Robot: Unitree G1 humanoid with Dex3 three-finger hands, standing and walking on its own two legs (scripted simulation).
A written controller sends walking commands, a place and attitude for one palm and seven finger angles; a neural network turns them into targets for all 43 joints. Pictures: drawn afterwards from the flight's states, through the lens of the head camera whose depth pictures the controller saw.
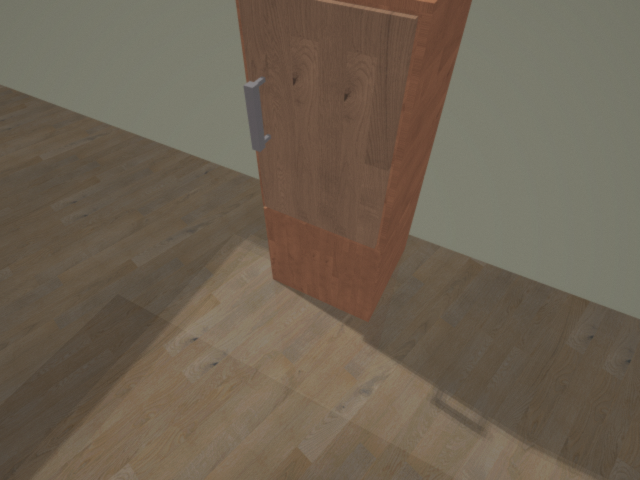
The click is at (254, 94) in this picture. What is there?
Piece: cupboard door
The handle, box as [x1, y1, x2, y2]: [243, 76, 270, 151]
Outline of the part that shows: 261,76 255,81 249,81 243,85 252,148 259,151 265,146 264,143 270,138 269,134 265,136 263,135 258,86 265,80 264,77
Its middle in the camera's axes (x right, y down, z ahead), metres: -0.15 -0.29 +0.92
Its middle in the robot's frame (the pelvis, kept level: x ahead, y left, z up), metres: +0.88 +0.19 -0.01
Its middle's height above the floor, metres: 0.76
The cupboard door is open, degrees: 0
